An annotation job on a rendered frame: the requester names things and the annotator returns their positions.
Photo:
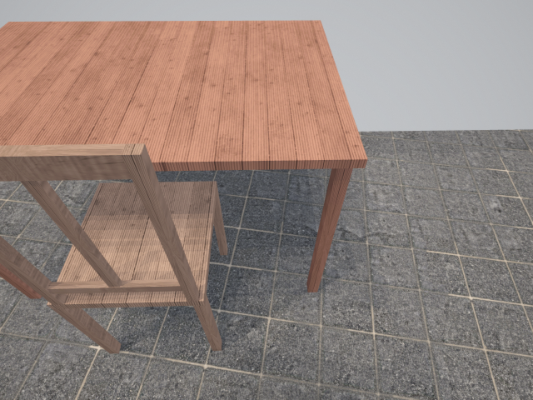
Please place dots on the table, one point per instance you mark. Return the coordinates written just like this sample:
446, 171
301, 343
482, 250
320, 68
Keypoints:
201, 95

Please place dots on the chair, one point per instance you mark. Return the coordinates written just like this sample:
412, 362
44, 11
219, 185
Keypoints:
141, 244

